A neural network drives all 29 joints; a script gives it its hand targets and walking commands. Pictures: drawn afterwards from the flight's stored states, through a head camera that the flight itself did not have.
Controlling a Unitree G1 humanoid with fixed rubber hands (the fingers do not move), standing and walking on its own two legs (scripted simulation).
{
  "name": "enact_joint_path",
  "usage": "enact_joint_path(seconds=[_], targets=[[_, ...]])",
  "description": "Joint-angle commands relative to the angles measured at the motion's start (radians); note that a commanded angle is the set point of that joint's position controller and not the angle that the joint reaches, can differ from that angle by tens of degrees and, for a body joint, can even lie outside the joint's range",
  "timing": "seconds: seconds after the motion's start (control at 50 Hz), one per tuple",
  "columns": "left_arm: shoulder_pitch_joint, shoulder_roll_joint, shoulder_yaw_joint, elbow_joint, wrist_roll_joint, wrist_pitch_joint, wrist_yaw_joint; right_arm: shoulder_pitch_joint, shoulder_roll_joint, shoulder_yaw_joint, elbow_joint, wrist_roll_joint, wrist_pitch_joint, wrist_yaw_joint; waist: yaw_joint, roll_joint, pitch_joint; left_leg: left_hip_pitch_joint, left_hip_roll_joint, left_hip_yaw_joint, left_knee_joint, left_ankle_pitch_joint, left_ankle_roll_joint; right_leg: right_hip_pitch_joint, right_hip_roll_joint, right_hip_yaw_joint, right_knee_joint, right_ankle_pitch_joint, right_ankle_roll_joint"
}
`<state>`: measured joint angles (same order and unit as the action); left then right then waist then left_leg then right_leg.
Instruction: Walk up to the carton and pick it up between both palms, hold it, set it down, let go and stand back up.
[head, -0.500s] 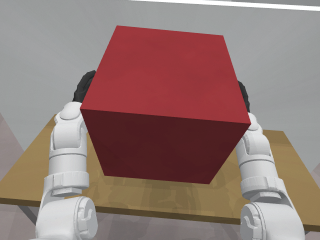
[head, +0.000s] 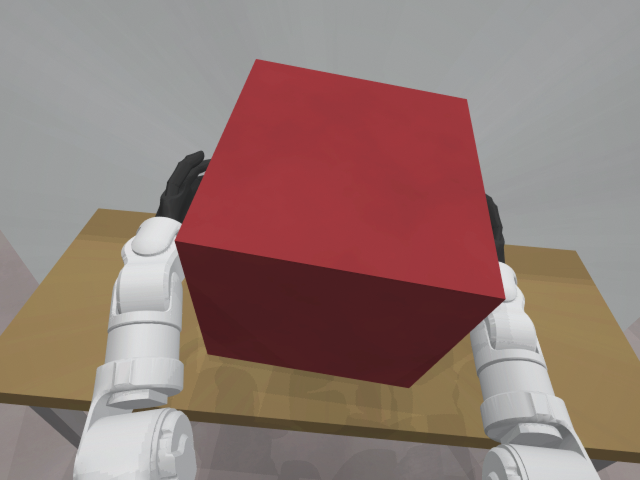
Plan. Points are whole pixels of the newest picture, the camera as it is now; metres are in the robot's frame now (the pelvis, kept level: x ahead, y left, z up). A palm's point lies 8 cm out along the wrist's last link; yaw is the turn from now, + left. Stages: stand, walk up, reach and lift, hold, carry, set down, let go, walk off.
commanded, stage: set down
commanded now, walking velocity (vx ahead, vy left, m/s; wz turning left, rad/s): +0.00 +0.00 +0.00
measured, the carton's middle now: (334, 228) +0.42 +0.00 +0.13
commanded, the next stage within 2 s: none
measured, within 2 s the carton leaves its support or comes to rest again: neither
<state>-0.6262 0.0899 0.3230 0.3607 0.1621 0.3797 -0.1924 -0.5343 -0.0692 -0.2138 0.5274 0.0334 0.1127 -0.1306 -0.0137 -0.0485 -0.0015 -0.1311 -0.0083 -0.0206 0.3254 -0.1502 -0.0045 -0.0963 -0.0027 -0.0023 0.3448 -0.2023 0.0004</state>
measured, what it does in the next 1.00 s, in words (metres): stands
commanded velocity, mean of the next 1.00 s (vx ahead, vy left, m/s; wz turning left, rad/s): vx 0.00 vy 0.00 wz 0.00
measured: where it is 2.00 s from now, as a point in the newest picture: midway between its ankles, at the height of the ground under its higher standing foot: outside the picture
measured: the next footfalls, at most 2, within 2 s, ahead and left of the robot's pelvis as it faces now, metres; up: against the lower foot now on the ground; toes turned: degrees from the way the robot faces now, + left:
none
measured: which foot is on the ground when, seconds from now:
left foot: down 0.00-1.00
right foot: down 0.00-1.00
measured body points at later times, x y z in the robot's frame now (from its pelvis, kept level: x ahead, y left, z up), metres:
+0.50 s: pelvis +0.00 +0.00 +0.00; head +0.00 +0.02 +0.45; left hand +0.41 +0.18 +0.14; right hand +0.38 -0.20 +0.13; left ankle +0.02 +0.12 -0.75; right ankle -0.01 -0.12 -0.75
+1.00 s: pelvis +0.01 +0.00 +0.00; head +0.02 +0.03 +0.45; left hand +0.43 +0.18 +0.11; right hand +0.38 -0.20 +0.10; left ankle +0.02 +0.12 -0.75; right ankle -0.01 -0.12 -0.75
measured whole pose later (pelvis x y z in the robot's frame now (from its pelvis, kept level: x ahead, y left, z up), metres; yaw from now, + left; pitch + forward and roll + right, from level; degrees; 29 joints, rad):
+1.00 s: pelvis +0.01 +0.00 +0.00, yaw +0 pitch -2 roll +0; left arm -0.66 0.15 0.32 0.67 0.16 0.16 -0.24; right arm -0.50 0.02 -0.29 0.58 -0.08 0.05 -0.15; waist -0.05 -0.07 0.04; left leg -0.13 -0.01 -0.02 0.33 -0.17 0.00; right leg -0.09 0.00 0.00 0.34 -0.22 0.00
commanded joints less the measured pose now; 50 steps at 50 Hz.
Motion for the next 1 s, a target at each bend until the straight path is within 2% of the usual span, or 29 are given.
enact_joint_path(seconds=[0.0,0.1,0.12,0.18,0.22,0.28,0.34,0.38,0.44,0.46,0.5,0.62,0.7,0.72,0.78,0.86,0.92,0.96,0.98], targets=[[-0.474,-0.426,-0.41,-0.104,-0.057,-0.049,-0.083,-0.702,0.473,0.434,-0.346,0.024,-0.084,0.085,-0.086,0.005,-0.421,0.176,-0.048,0.071,-0.004,0.25,-0.009,0.275,0.017,-0.037,-0.056,0.528,0.072],[-0.544,-0.406,-0.361,0.045,-0.029,-0.064,-0.111,-0.71,0.477,0.331,-0.241,-0.039,-0.075,0.093,-0.097,0.005,-0.303,0.104,-0.046,0.087,-0.061,0.036,0.015,0.209,0.007,-0.04,-0.087,0.308,0.069],[-0.567,-0.406,-0.363,0.063,-0.028,-0.068,-0.115,-0.716,0.472,0.309,-0.224,-0.053,-0.075,0.095,-0.107,0.014,-0.29,0.103,-0.042,0.088,-0.07,0.013,0.015,0.197,0.007,-0.043,-0.092,0.269,0.064],[-0.612,-0.401,-0.344,0.105,-0.023,-0.095,-0.123,-0.699,0.474,0.259,-0.165,-0.09,-0.08,0.104,-0.11,0.021,-0.256,0.08,-0.036,0.094,-0.094,-0.052,0.02,0.171,0.007,-0.05,-0.104,0.159,0.059],[-0.654,-0.4,-0.331,0.123,-0.025,-0.117,-0.124,-0.728,0.495,0.245,-0.157,-0.102,-0.089,0.111,-0.097,0.03,-0.264,0.076,-0.035,0.099,-0.093,-0.056,0.019,0.156,0.008,-0.054,-0.103,0.12,0.056],[-0.704,-0.414,-0.358,0.121,-0.047,-0.155,-0.114,-0.739,0.517,0.253,-0.149,-0.103,-0.108,0.116,-0.099,0.056,-0.322,0.082,-0.033,0.098,-0.08,-0.015,0.009,0.177,0.008,-0.057,-0.085,0.178,0.051],[-0.713,-0.443,-0.392,0.119,-0.072,-0.192,-0.1,-0.777,0.535,0.283,-0.207,-0.095,-0.138,0.115,-0.104,0.051,-0.418,0.112,-0.031,0.089,-0.054,0.058,0.001,0.195,0.013,-0.059,-0.068,0.275,0.05],[-0.718,-0.428,-0.39,0.142,-0.067,-0.211,-0.093,-0.744,0.537,0.281,-0.163,-0.109,-0.141,0.109,-0.112,0.062,-0.424,0.12,-0.032,0.087,-0.046,0.074,-0.005,0.193,0.013,-0.058,-0.07,0.297,0.05],[-0.683,-0.398,-0.364,0.185,-0.05,-0.223,-0.1,-0.689,0.54,0.279,-0.127,-0.131,-0.136,0.099,-0.111,0.027,-0.392,0.093,-0.035,0.096,-0.05,0.069,0.004,0.226,0.006,-0.049,-0.065,0.358,0.058],[-0.656,-0.392,-0.356,0.204,-0.043,-0.222,-0.104,-0.668,0.539,0.273,-0.12,-0.132,-0.133,0.095,-0.12,0.028,-0.381,0.09,-0.036,0.094,-0.049,0.071,0.003,0.235,0.004,-0.047,-0.063,0.373,0.058],[-0.647,-0.389,-0.347,0.201,-0.037,-0.224,-0.107,-0.659,0.543,0.289,-0.117,-0.122,-0.135,0.091,-0.114,0.026,-0.382,0.085,-0.038,0.09,-0.042,0.103,0.001,0.254,0.0,-0.042,-0.053,0.434,0.063],[-0.638,-0.395,-0.349,0.157,-0.038,-0.236,-0.109,-0.652,0.565,0.328,-0.178,-0.101,-0.15,0.077,-0.108,0.036,-0.45,0.088,-0.045,0.088,-0.017,0.194,-0.005,0.305,-0.005,-0.033,-0.025,0.596,0.07],[-0.625,-0.38,-0.337,0.172,-0.033,-0.25,-0.109,-0.645,0.58,0.333,-0.187,-0.118,-0.162,0.067,-0.11,0.013,-0.461,0.069,-0.048,0.095,-0.015,0.187,0.001,0.327,-0.011,-0.028,-0.014,0.656,0.079],[-0.617,-0.38,-0.341,0.177,-0.033,-0.249,-0.109,-0.626,0.574,0.326,-0.173,-0.125,-0.165,0.065,-0.122,0.023,-0.463,0.071,-0.046,0.092,-0.014,0.192,-0.004,0.322,-0.009,-0.03,-0.015,0.657,0.077],[-0.601,-0.352,-0.298,0.248,-0.011,-0.244,-0.123,-0.6,0.568,0.301,-0.131,-0.144,-0.154,0.061,-0.117,0.004,-0.387,0.048,-0.046,0.097,-0.032,0.129,0.006,0.314,-0.014,-0.027,-0.027,0.618,0.082],[-0.658,-0.353,-0.29,0.269,-0.008,-0.261,-0.131,-0.611,0.581,0.259,-0.108,-0.168,-0.156,0.061,-0.119,0.014,-0.369,0.027,-0.04,0.098,-0.047,0.078,0.009,0.291,-0.014,-0.03,-0.031,0.533,0.078],[-0.707,-0.359,-0.302,0.251,-0.017,-0.282,-0.126,-0.632,0.596,0.253,-0.111,-0.172,-0.174,0.061,-0.119,0.045,-0.405,0.035,-0.039,0.098,-0.037,0.1,0.002,0.276,-0.014,-0.033,-0.025,0.545,0.075],[-0.713,-0.362,-0.299,0.284,-0.019,-0.293,-0.124,-0.642,0.593,0.234,-0.108,-0.188,-0.182,0.061,-0.131,0.047,-0.404,0.027,-0.038,0.098,-0.04,0.088,0.0,0.264,-0.011,-0.039,-0.025,0.519,0.072],[-0.718,-0.36,-0.295,0.293,-0.018,-0.301,-0.123,-0.645,0.601,0.234,-0.105,-0.198,-0.187,0.063,-0.124,0.037,-0.417,0.023,-0.034,0.098,-0.037,0.092,0.004,0.261,-0.013,-0.037,-0.024,0.523,0.07]])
